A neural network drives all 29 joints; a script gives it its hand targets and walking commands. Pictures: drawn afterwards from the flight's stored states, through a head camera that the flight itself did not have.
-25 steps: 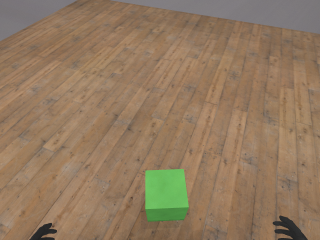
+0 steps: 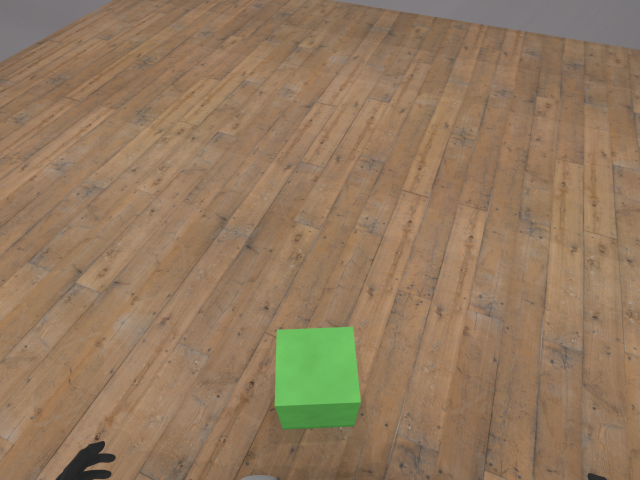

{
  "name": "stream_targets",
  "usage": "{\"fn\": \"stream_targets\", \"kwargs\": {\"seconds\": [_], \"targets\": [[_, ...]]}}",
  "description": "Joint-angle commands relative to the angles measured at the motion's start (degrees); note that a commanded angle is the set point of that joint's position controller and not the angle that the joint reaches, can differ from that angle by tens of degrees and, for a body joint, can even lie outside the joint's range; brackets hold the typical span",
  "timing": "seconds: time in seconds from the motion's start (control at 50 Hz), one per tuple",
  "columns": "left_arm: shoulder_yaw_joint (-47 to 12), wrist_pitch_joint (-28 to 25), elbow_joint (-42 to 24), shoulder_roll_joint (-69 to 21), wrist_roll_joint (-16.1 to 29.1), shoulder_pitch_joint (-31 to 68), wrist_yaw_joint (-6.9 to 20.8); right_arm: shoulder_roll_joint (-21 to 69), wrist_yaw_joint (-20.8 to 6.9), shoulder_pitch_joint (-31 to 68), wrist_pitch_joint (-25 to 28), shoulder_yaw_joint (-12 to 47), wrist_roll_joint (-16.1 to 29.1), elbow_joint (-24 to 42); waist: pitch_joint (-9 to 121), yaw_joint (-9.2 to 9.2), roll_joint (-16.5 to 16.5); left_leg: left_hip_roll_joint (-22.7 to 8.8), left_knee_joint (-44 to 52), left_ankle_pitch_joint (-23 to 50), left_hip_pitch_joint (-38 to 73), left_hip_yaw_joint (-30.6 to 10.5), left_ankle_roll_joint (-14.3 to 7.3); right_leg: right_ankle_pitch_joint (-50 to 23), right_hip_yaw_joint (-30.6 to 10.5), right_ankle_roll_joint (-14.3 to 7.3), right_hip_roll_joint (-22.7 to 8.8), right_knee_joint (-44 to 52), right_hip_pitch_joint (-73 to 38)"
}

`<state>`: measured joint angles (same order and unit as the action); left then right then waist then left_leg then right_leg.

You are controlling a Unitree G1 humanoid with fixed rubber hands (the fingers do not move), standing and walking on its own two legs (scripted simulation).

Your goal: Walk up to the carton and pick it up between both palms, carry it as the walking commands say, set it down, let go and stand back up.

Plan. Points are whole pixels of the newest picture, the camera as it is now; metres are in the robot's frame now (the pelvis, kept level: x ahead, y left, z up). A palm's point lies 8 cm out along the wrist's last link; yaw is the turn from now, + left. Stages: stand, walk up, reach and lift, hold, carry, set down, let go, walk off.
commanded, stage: walk up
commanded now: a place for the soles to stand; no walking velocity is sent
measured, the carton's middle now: (316, 379) +0.45 +0.04 -0.64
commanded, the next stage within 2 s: reach and lift in 0.94 s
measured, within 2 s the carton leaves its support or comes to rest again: neither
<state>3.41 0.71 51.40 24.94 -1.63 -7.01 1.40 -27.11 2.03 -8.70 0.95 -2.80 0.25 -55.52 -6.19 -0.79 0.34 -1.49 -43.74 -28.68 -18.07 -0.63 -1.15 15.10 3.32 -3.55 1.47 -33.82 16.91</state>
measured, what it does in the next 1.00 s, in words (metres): steps on the spot: left foot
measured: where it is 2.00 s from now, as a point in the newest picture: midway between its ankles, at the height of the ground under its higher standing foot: outside the picture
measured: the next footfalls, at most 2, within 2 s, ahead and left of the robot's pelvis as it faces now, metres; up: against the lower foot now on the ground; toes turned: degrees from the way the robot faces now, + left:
left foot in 0.06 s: +0.05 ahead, +0.13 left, +0.00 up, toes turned +0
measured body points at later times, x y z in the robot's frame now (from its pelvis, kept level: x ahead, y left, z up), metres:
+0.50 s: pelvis +0.01 +0.01 +0.01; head +0.02 +0.02 +0.46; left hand +0.14 +0.35 -0.09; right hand +0.16 -0.30 -0.09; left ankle +0.01 +0.13 -0.73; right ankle +0.04 -0.09 -0.73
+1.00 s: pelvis +0.01 +0.03 +0.01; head +0.04 +0.03 +0.46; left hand +0.13 +0.35 -0.09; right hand +0.19 -0.27 -0.08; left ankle +0.01 +0.13 -0.73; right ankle +0.04 -0.09 -0.73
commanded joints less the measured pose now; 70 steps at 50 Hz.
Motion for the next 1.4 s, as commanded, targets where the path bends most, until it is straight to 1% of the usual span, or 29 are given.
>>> {"fn": "stream_targets", "kwargs": {"seconds": [0.0,0.02,0.04,0.06,0.08,0.1,0.12,0.14,0.16,0.2,0.3,0.44,0.46,0.5,0.6,0.92,0.94,0.96,0.98,1.0,1.02,1.04,1.06,1.1,1.16,1.24,1.3,1.34,1.38], "targets": [[2.23,-0.66,-3.05,11.6,0.78,3.51,-0.52,-7.79,-0.09,-2.6,1.07,-1.43,-0.5,1.85,7.66,1.22,-6.47,0.2,9.42,5.87,3.92,0.47,-0.86,-5.87,-15.12,-6.23,-15.52,11.39,-4.29],[1.75,-0.61,-3.07,10.67,1.14,4.4,-0.52,-7.35,-0.21,-3.21,1.34,-1.34,-0.98,1.71,7.64,2.08,-5.84,0.1,15.16,10.95,7.9,0.51,-1.23,-4.1,-13.89,-4.94,-15.11,10.22,-1.79],[1.23,-0.66,-2.8,9.03,1.45,3.84,-0.5,-8.01,-0.22,-2.48,1.7,-1.34,-1.68,2.07,7.22,2.22,-3.48,-1.69,19.04,15.26,10.45,-2.92,-1.55,-2.71,-13.04,-2.59,-14.31,9.49,0.62],[0.95,-0.75,-2.84,7.91,1.6,3.61,-0.39,-10.68,-0.31,0.11,2.11,-1.36,-1.87,2.98,6.75,1.0,1.58,-7.21,20.22,17.48,8.31,-11.59,-3.01,1.87,-10.25,0.37,-10.49,8.89,2.14],[1.19,-0.69,-2.33,8.46,1.42,4.04,-0.27,-11.52,-0.7,2.6,2.39,-0.91,-1.41,3.41,6.53,-0.33,1.03,-9.48,20.33,17.83,2.8,-14.21,-4.6,7.08,-7.93,1.75,-7.3,9.69,-2.64],[1.5,-0.92,-1.77,9.06,1.27,4.9,-0.23,-10.56,-1.05,2.53,2.37,-0.37,-0.99,2.61,7.01,-0.42,-0.27,-8.14,19.8,18.02,0.44,-11.32,-3.86,7.09,-7.84,1.08,-7.63,11.5,-7.08],[1.69,-1.25,-1.39,9.65,1.14,5.53,-0.18,-9.76,-1.13,2.33,2.25,-0.06,-0.74,2.11,6.41,-0.01,-0.73,-5.89,18.51,19.18,-0.08,-8.24,-2.51,5.27,-8.4,0.29,-8.53,13.09,-8.48],[1.73,-1.51,-0.97,10.02,1.13,5.81,-0.24,-9.21,-1.06,1.8,2.15,0.02,-0.59,1.74,6.45,0.55,-0.66,-4.15,17.32,20.79,0.59,-5.96,-1.61,2.29,-8.89,-0.62,-9.81,13.59,-8.87],[1.61,-1.6,-0.44,10.2,1.24,5.84,-0.3,-8.71,-0.99,1.2,2.07,0.08,-0.6,1.38,6.93,0.97,0.14,-3.46,16.74,22.46,1.79,-5.03,-1.19,-1.58,-9.18,-1.42,-10.93,13.27,-8.82],[1.29,-1.56,0.2,9.79,1.44,6.28,-0.39,-8.26,-0.89,0.81,1.97,0.15,-0.57,1.16,8.0,1.2,0.49,-3.81,16.94,25.03,3.37,-5.41,-1.35,-6.15,-7.72,-1.44,-10.94,12.11,-8.91],[0.94,-1.22,0.88,8.62,1.35,8.24,-0.31,-8.29,-0.96,2.69,1.89,0.3,-0.52,1.11,8.14,0.68,0.02,-4.78,18.79,25.81,2.56,-7.16,-1.74,-4.35,-5.52,-0.43,-9.66,12.06,-9.48],[0.56,-1.22,2.32,8.45,1.29,9.4,-0.13,-8.22,-1.19,5.01,1.91,0.53,-0.74,0.76,8.47,0.3,0.48,-4.92,21.13,26.02,3.03,-8.4,-1.44,-3.78,-4.56,0.23,-9.6,13.32,-10.44],[0.26,-1.8,3.26,8.4,1.38,9.11,-0.3,-7.44,-1.52,5.56,1.54,0.72,-0.98,0.29,8.99,0.09,1.3,-4.6,21.71,25.38,3.7,-8.26,-1.46,-3.91,-5.45,0.57,-10.36,14.55,-11.03],[0.19,-2.21,3.91,8.9,1.22,9.63,-0.47,-7.39,-1.78,5.9,1.27,0.76,-0.91,-0.12,8.62,0.46,0.19,-4.17,22.01,25.4,4.37,-7.94,-1.19,-4.24,-5.59,0.73,-10.66,15.6,-11.09],[-0.16,-2.5,5.36,8.84,1.34,9.5,-0.71,-7.45,-1.95,6.56,1.08,0.71,-0.79,-1.19,8.76,0.41,-0.21,-4.47,23.03,26.95,5.62,-8.31,-1.08,-5.68,-4.36,1.25,-10.37,16.2,-11.82],[-0.3,-2.39,7.18,8.61,1.22,8.12,-1.05,-6.96,-1.89,7.57,0.81,0.63,-0.95,-2.12,8.72,-0.15,0.71,-4.7,24.85,27.18,5.67,-9.63,-1.08,-6.35,-3.08,1.46,-10.31,16.11,-13.19],[0.4,1.18,-12.92,0.38,3.19,15.49,1.01,-1.59,-4.83,11.31,-3.13,-6.34,-3.07,17.98,2.4,3.71,-1.83,2.1,20.57,13.74,-0.74,-0.05,1.82,-1.57,-0.73,3.13,-0.27,7.46,-3.78],[2.34,4.08,-20.96,1.92,0.8,13.24,1.73,-1.63,-5.39,9.91,-6.33,-4.64,-2.86,21.68,0.69,1.39,2.76,0.36,22.75,8.15,-6.55,-0.9,1.22,-1.51,0.58,4.3,0.23,4.91,-8.57],[4.56,6.34,-21.46,3.46,-0.75,10.16,1.97,-4.03,-6.08,8.7,-8.73,-6.11,-3.79,23.01,-0.59,-0.01,4.14,-0.56,24.78,5.75,-9.87,-1.55,0.85,-2.24,1.64,5.34,0.94,3.41,-11.76],[5.37,7.85,-20.72,3.91,-2.06,7.04,1.92,-5.27,-6.39,5.74,-10.58,-7.68,-4.33,22.33,-1.34,1.04,5.49,-0.53,25.73,4.42,-11.14,-1.8,0.74,-2.55,1.97,5.73,1.7,2.8,-14.43],[5.63,9.31,-20.39,2.7,-2.49,4.99,1.81,-4.65,-6.52,3.98,-11.99,-8.31,-3.98,21.68,0.07,2.22,6.33,-0.14,25.03,3.96,-11.55,-1.21,0.77,-2.81,1.55,5.5,2.3,2.32,-16.39],[6.97,10.31,-21.03,2.2,-1.96,3.8,1.43,-4.25,-6.34,3.08,-12.94,-9.08,-4.21,22.06,2.02,2.05,5.77,0.3,23.61,4.88,-10.59,-0.5,1.15,-3.1,0.64,5.04,2.3,2.01,-18.29],[7.88,10.79,-21.3,2.11,-2.02,2.95,1.48,-3.33,-6.34,2.71,-13.46,-8.96,-4.5,23.23,3.89,1.43,3.35,0.8,21.85,6.7,-9.4,-0.21,0.98,-3.47,-0.11,5.03,2.12,1.81,-18.27],[8.82,10.99,-22.01,2.05,-2.17,2.87,1.8,-1.49,-6.45,4.99,-13.71,-8.0,-4.07,26.26,7.06,-0.48,0.05,1.75,17.89,11.15,-7.5,-0.06,0.81,-4.6,-1.99,5.04,1.38,0.96,-16.54],[9.35,10.88,-23.59,2.27,-1.22,6.54,2.16,0.37,-6.09,11.85,-13.78,-6.79,-2.85,30.75,8.87,-2.9,-1.39,2.53,12.7,15.52,-6.35,0.46,1.59,-4.93,-4.59,4.82,0.12,-0.05,-12.41],[10.19,10.76,-22.62,1.66,-1.06,10.41,2.37,2.43,-4.8,15.32,-14.11,-5.92,-2.86,30.94,12.47,-3.17,-1.39,2.82,6.02,21.51,-9.72,1.15,2.56,-10.45,-6.17,4.94,-0.61,-4.64,-6.55],[10.68,10.43,-20.68,1.62,-0.9,11.97,2.51,4.44,-3.25,15.11,-14.27,-5.28,-2.37,29.37,17.82,-3.25,-2.41,3.39,1.74,26.0,-13.27,1.94,2.93,-19.09,-7.23,5.44,-1.25,-8.19,-6.04],[10.52,10.13,-19.55,1.9,-0.35,14.08,2.61,5.54,-2.05,16.28,-14.34,-5.18,-1.8,28.54,20.64,-2.89,-3.21,3.74,-0.07,26.96,-17.14,2.08,2.86,-24.44,-8.05,5.62,-1.68,-10.36,-6.03],[10.47,9.95,-19.0,2.12,0.31,16.57,2.56,6.04,-1.13,18.25,-14.43,-5.42,-1.34,27.6,22.65,-2.57,-2.99,3.82,-1.23,27.4,-20.11,2.09,2.87,-26.39,-8.33,5.62,-1.76,-11.86,-4.9]]}}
